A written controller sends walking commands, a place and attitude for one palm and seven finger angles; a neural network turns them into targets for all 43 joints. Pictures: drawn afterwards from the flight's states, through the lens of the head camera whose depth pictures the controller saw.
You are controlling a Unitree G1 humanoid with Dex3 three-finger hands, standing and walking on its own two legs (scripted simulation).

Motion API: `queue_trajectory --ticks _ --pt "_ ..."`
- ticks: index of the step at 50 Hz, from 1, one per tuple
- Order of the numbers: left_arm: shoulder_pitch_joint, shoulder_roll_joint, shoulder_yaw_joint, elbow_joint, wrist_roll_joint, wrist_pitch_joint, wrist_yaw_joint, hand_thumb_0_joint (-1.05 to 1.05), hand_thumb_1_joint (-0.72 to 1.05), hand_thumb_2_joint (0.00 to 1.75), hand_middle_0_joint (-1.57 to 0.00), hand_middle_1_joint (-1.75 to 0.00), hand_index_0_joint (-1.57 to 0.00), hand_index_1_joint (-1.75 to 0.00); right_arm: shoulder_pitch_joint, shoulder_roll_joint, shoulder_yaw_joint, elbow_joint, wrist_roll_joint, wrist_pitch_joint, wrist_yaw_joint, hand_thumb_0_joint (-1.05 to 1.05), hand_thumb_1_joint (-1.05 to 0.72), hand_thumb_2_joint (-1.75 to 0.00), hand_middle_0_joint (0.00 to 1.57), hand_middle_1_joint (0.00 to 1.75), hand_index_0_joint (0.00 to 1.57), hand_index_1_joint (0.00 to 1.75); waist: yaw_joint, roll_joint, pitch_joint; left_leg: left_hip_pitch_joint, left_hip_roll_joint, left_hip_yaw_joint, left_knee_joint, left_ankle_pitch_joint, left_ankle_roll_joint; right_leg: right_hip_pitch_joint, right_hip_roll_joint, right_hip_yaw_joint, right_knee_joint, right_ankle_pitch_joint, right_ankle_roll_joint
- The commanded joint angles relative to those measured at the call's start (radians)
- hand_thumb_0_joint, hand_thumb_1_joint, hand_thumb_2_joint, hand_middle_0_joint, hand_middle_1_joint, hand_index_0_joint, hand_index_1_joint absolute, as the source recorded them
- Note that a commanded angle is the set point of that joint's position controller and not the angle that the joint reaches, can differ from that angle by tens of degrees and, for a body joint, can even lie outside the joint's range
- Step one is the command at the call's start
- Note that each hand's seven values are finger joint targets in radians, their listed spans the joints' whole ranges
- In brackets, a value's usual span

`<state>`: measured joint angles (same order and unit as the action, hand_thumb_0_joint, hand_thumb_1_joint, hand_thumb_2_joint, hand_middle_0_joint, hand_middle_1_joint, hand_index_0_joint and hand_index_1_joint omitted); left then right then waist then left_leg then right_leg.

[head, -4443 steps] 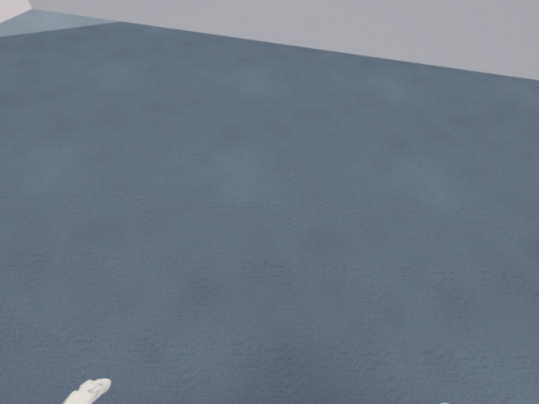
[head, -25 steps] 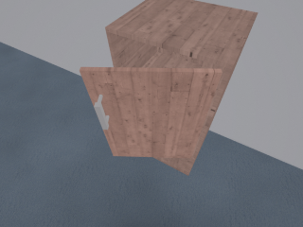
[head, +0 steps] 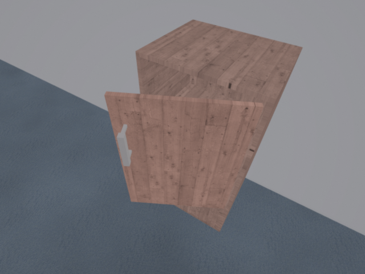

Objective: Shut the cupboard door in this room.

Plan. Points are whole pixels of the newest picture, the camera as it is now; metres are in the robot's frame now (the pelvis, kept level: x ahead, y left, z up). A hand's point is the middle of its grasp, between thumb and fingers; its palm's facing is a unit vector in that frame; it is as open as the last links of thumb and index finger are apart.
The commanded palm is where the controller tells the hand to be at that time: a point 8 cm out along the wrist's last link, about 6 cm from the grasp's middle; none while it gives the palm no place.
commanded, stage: look again from close up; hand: left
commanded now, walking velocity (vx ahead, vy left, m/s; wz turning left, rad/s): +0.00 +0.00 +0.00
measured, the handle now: (125, 145) +0.49 +0.21 -0.05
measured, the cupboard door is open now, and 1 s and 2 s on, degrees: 28 28 28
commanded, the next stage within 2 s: shuffle to correct the standing spot in 0.48 s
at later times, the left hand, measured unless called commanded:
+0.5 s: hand out of the picture -0.04 +0.18 -0.18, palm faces +0.03 -0.99 -0.14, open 7.4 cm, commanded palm none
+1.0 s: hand out of the picture -0.04 +0.17 -0.18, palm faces +0.07 -0.99 -0.15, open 7.4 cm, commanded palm none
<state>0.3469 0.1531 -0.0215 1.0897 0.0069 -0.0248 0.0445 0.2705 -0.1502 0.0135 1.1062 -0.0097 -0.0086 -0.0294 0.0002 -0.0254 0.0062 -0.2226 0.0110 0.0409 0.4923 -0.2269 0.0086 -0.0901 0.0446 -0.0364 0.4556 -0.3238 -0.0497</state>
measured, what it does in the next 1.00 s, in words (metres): stands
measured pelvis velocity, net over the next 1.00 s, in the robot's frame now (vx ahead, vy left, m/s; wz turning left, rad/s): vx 0.03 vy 0.02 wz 0.01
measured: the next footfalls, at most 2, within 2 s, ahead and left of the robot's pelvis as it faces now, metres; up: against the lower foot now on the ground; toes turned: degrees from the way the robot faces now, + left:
none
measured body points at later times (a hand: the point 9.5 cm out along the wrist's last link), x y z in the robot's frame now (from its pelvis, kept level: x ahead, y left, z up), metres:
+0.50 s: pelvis -0.01 +0.02 +0.00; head -0.01 +0.04 +0.45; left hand -0.04 +0.23 -0.17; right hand -0.02 -0.19 -0.15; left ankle +0.03 +0.11 -0.74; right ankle -0.05 -0.08 -0.74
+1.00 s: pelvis +0.03 +0.02 -0.01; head +0.04 +0.03 +0.44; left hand -0.04 +0.22 -0.17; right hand +0.01 -0.19 -0.16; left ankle +0.03 +0.11 -0.74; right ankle -0.05 -0.08 -0.74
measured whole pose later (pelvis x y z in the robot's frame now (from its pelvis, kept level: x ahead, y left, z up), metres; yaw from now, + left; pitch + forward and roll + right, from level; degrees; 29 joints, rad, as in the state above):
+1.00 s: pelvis +0.03 +0.02 -0.01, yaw +0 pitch +1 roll +0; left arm 0.44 0.13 0.01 1.11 0.02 -0.04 0.03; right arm 0.34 -0.12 -0.01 1.12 -0.01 -0.01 -0.02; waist 0.01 -0.02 -0.01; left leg -0.28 -0.01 0.05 0.59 -0.32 0.04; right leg -0.12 0.02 -0.04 0.50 -0.40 -0.03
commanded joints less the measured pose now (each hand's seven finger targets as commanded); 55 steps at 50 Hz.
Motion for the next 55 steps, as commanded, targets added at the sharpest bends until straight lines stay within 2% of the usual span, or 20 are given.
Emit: queue_trajectory --ticks 1,11,14,29,30,32,35,37,39,43,45,46,47,48,49,50,51,52,53,55 --pt "0.073 0.090 0.012 -0.018 0.002 -0.005 0.004 0.00 0.90 0.90 -0.20 -0.30 -0.20 -0.30 0.034 -0.090 -0.008 -0.036 0.000 -0.011 -0.001 0.00 -0.90 -0.90 0.20 0.30 0.20 0.30 0.003 0.025 0.089 0.013 0.076 -0.088 -0.087 0.120 0.024 -0.113 -0.141 0.121 -0.125 0.192 0.005" --pt "0.079 0.083 0.008 -0.010 0.003 -0.003 0.000 0.00 0.90 0.90 -0.20 -0.30 -0.20 -0.30 0.043 -0.095 -0.008 -0.021 0.001 -0.010 0.003 0.00 -0.90 -0.90 0.20 0.30 0.20 0.30 0.003 0.021 0.105 -0.002 0.076 -0.109 -0.135 0.045 0.028 -0.134 -0.138 0.116 -0.153 0.055 0.003" --pt "0.086 0.080 0.010 -0.007 0.003 -0.003 0.001 0.00 0.90 0.90 -0.20 -0.30 -0.20 -0.30 0.051 -0.093 -0.009 -0.018 0.002 -0.014 0.002 0.00 -0.90 -0.90 0.20 0.30 0.20 0.30 0.007 0.022 0.076 0.005 0.080 -0.114 -0.140 0.063 0.033 -0.112 -0.139 0.110 -0.141 0.080 0.006" --pt "0.102 0.059 0.011 0.010 0.006 0.001 0.001 0.00 0.90 0.90 -0.20 -0.30 -0.20 -0.30 0.069 -0.081 -0.012 0.000 0.002 -0.018 -0.001 0.00 -0.90 -0.90 0.20 0.30 0.20 0.30 0.007 0.024 0.079 0.003 0.084 -0.127 -0.160 0.069 0.040 -0.110 -0.140 0.090 -0.127 0.095 0.013" --pt "0.107 0.053 0.012 0.014 0.007 0.002 0.000 0.00 0.90 0.90 -0.20 -0.30 -0.20 -0.30 0.079 -0.077 -0.012 0.007 0.000 -0.016 0.000 0.00 -0.90 -0.90 0.20 0.30 0.20 0.30 0.007 0.021 0.068 0.004 0.084 -0.128 -0.164 0.005 0.041 -0.103 -0.136 0.084 -0.124 0.050 0.012" --pt "0.114 0.053 0.015 0.013 0.014 0.007 -0.004 0.00 0.90 0.90 -0.20 -0.30 -0.20 -0.30 0.092 -0.087 -0.021 0.010 -0.003 -0.007 0.002 0.00 -0.90 -0.90 0.20 0.30 0.20 0.30 0.005 0.030 0.096 -0.028 0.091 -0.151 -0.194 -0.200 0.052 -0.131 -0.116 0.065 -0.092 -0.081 0.005" --pt "0.126 0.042 0.022 0.005 0.024 0.016 -0.013 0.00 0.90 0.90 -0.20 -0.30 -0.20 -0.30 0.088 -0.115 -0.037 0.000 -0.009 0.001 0.005 0.00 -0.90 -0.90 0.20 0.30 0.20 0.30 0.010 0.092 0.149 -0.111 0.132 -0.227 -0.280 -0.437 0.081 -0.166 -0.078 0.012 -0.011 -0.165 0.005" --pt "0.140 0.034 0.025 0.000 0.028 0.017 -0.018 0.00 0.90 0.90 -0.20 -0.30 -0.20 -0.30 0.088 -0.123 -0.044 -0.012 -0.008 0.000 0.004 0.00 -0.90 -0.90 0.20 0.30 0.20 0.30 0.015 0.100 0.153 -0.125 0.154 -0.266 -0.302 -0.476 0.106 -0.174 -0.063 -0.005 0.034 -0.148 0.000" --pt "0.151 0.024 0.028 0.002 0.027 0.014 -0.020 0.00 0.90 0.90 -0.20 -0.30 -0.20 -0.30 0.090 -0.121 -0.048 -0.019 -0.008 -0.005 0.003 0.00 -0.90 -0.90 0.20 0.30 0.20 0.30 0.019 0.097 0.141 -0.131 0.162 -0.276 -0.291 -0.461 0.121 -0.166 -0.062 -0.005 0.044 -0.122 -0.003" --pt "0.176 0.025 0.034 0.004 0.022 -0.002 -0.023 0.00 0.90 0.90 -0.20 -0.30 -0.20 -0.30 0.092 -0.095 -0.049 -0.030 -0.006 -0.019 0.003 0.00 -0.90 -0.90 0.20 0.30 0.20 0.30 0.023 0.052 0.090 -0.106 0.132 -0.219 -0.201 -0.320 0.112 -0.127 -0.094 0.036 -0.012 -0.093 -0.018" --pt "0.193 0.037 0.036 0.013 0.019 -0.010 -0.021 0.00 0.90 0.90 -0.20 -0.30 -0.20 -0.30 0.080 -0.075 -0.045 -0.039 -0.004 -0.025 0.005 0.00 -0.90 -0.90 0.20 0.30 0.20 0.30 0.027 -0.004 0.102 -0.136 0.089 -0.154 -0.106 -0.229 0.092 -0.102 -0.133 0.105 -0.069 -0.097 -0.036" --pt "0.209 0.048 0.041 0.020 0.018 -0.013 -0.019 0.00 0.90 0.90 -0.20 -0.30 -0.20 -0.30 0.069 -0.058 -0.042 -0.047 -0.003 -0.029 0.006 0.00 -0.90 -0.90 0.20 0.30 0.20 0.30 0.029 -0.065 0.100 -0.166 0.054 -0.095 -0.025 -0.155 0.077 -0.062 -0.163 0.153 -0.103 -0.075 -0.051" --pt "0.221 0.064 0.045 0.026 0.017 -0.013 -0.014 0.00 0.90 0.90 -0.20 -0.30 -0.20 -0.30 0.051 -0.033 -0.036 -0.057 -0.002 -0.031 0.006 0.00 -0.90 -0.90 0.20 0.30 0.20 0.30 0.034 -0.138 0.113 -0.214 0.016 -0.021 0.059 -0.074 0.061 -0.013 -0.199 0.202 -0.129 0.039 -0.067" --pt "0.236 0.075 0.049 0.034 0.016 -0.015 -0.008 0.00 0.90 0.90 -0.20 -0.30 -0.20 -0.30 0.036 -0.023 -0.029 -0.063 -0.005 -0.035 0.006 0.00 -0.90 -0.90 0.20 0.30 0.20 0.30 0.035 -0.168 0.108 -0.241 -0.004 0.023 0.124 -0.050 0.043 0.024 -0.251 0.240 -0.129 0.255 -0.082" --pt "0.235 0.073 0.046 0.036 0.014 -0.020 -0.004 0.00 0.90 0.90 -0.20 -0.30 -0.20 -0.30 0.026 -0.014 -0.025 -0.062 -0.008 -0.034 0.004 0.00 -0.90 -0.90 0.20 0.30 0.20 0.30 0.030 -0.157 0.112 -0.236 0.005 0.035 0.141 -0.078 0.031 0.035 -0.277 0.232 -0.101 0.500 -0.091" --pt "0.225 0.064 0.041 0.036 0.014 -0.022 0.001 0.00 0.90 0.90 -0.20 -0.30 -0.20 -0.30 0.035 -0.008 -0.020 -0.054 -0.006 -0.032 0.000 0.00 -0.90 -0.90 0.20 0.30 0.20 0.30 0.020 -0.137 0.106 -0.205 0.017 0.026 0.125 -0.080 0.026 0.044 -0.265 0.187 -0.054 0.725 -0.084" --pt "0.209 0.053 0.035 0.033 0.013 -0.022 0.005 0.00 0.90 0.90 -0.20 -0.30 -0.20 -0.30 0.061 -0.008 -0.017 -0.040 -0.002 -0.031 -0.006 0.00 -0.90 -0.90 0.20 0.30 0.20 0.30 0.002 -0.087 0.074 -0.119 0.028 0.013 0.059 0.024 0.026 0.028 -0.237 0.140 -0.001 0.876 -0.060" --pt "0.189 0.055 0.032 0.025 0.010 -0.022 0.007 0.00 0.90 0.90 -0.20 -0.30 -0.20 -0.30 0.104 -0.015 -0.018 -0.017 0.003 -0.034 -0.012 0.00 -0.90 -0.90 0.20 0.30 0.20 0.30 -0.019 -0.037 0.039 -0.004 0.034 0.008 0.016 0.268 0.034 -0.010 -0.192 0.087 0.058 0.977 -0.017" --pt "0.171 0.056 0.032 0.012 0.004 -0.021 0.012 0.00 0.90 0.90 -0.20 -0.30 -0.20 -0.30 0.151 -0.042 -0.023 -0.001 0.002 -0.038 -0.021 0.00 -0.90 -0.90 0.20 0.30 0.20 0.30 -0.028 0.020 -0.009 0.107 0.060 -0.008 0.045 0.546 0.051 -0.049 -0.162 0.063 0.102 0.934 0.012" --pt "0.146 0.062 0.034 -0.004 -0.004 -0.010 0.023 0.00 0.90 0.90 -0.20 -0.30 -0.20 -0.30 0.185 -0.077 -0.030 0.011 0.009 -0.032 -0.039 0.00 -0.90 -0.90 0.20 0.30 0.20 0.30 -0.034 0.124 -0.036 0.233 0.123 -0.058 0.057 0.947 0.091 -0.127 -0.129 0.032 0.130 0.651 0.043"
